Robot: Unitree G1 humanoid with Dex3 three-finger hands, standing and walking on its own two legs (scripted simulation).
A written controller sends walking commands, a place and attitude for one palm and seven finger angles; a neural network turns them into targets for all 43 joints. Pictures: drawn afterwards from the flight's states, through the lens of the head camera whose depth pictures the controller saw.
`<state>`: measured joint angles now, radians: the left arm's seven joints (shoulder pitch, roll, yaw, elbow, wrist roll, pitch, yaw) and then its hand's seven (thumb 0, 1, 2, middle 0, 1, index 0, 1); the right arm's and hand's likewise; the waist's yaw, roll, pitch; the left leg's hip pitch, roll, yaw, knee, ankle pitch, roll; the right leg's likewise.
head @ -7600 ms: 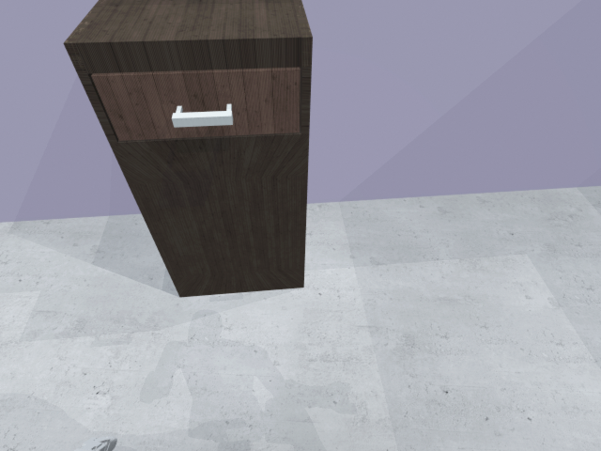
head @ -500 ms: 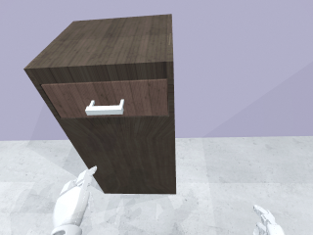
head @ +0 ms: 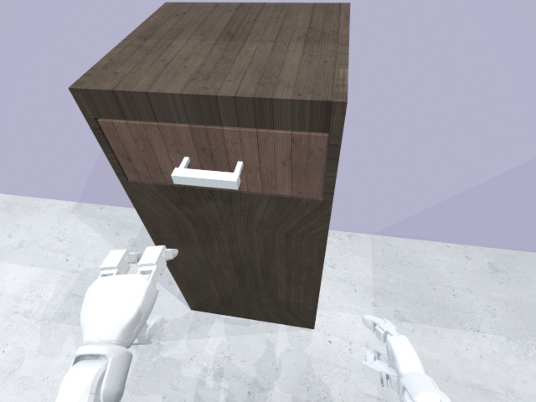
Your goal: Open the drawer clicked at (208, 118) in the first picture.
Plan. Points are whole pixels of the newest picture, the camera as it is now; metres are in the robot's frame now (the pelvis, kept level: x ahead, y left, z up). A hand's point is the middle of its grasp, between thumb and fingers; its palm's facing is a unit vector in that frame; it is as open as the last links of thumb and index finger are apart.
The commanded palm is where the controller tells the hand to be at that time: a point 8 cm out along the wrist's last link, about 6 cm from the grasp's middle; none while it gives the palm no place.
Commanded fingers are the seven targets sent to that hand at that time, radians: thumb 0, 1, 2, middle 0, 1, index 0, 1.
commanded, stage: raise the hand with hooked fingers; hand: left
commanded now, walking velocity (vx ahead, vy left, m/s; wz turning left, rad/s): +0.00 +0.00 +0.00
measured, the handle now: (209, 171) +0.49 +0.20 +0.06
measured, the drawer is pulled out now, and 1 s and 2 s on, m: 0.00 0.00 0.00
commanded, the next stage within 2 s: move the hooked fingers above the handle in 1.14 s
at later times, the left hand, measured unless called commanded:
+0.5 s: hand (120, 239) +0.28 +0.25 +0.13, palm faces +0.12 -0.08 -0.99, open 13.4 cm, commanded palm +0.25 +0.25 +0.19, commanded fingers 0.00 -0.50 0.30 -0.30 -1.20 -0.30 -1.20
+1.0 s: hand (109, 214) +0.29 +0.25 +0.17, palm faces +0.04 -0.06 -1.00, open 13.9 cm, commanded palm +0.26 +0.26 +0.23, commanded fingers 0.00 -0.50 0.30 -0.30 -1.20 -0.30 -1.20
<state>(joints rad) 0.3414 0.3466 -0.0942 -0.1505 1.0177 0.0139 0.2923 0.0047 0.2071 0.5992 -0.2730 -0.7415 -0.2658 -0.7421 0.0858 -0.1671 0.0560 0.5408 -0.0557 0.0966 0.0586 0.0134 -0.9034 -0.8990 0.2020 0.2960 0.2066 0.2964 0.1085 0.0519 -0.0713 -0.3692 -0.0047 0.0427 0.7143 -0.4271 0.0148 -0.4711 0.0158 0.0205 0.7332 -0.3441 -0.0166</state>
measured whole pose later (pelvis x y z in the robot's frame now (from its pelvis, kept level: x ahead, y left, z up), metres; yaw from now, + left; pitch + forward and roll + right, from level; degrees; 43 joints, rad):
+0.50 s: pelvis +0.00 +0.01 +0.02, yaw +1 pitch +0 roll +0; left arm 0.05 0.48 -0.05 -0.13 0.92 0.06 0.08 0.00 -0.36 0.35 -0.31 -1.11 -0.31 -1.11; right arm 0.09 -0.26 -0.01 0.60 0.00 0.13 0.00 0.02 -0.91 -0.90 0.20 0.30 0.20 0.30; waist 0.09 0.08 -0.01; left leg -0.16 -0.03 0.03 0.48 -0.31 0.03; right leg -0.26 -0.01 0.01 0.50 -0.25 0.00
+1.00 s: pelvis -0.01 +0.01 +0.03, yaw +2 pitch -1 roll +0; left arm -0.14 0.57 0.01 -0.04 0.83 -0.06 -0.12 0.00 -0.49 0.30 -0.32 -1.20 -0.31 -1.20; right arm 0.16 -0.28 0.00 0.62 0.01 0.13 0.01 0.01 -0.91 -0.90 0.20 0.30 0.20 0.30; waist 0.08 0.09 0.02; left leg -0.14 -0.03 0.01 0.40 -0.24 0.03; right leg -0.23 -0.01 0.00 0.42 -0.18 0.00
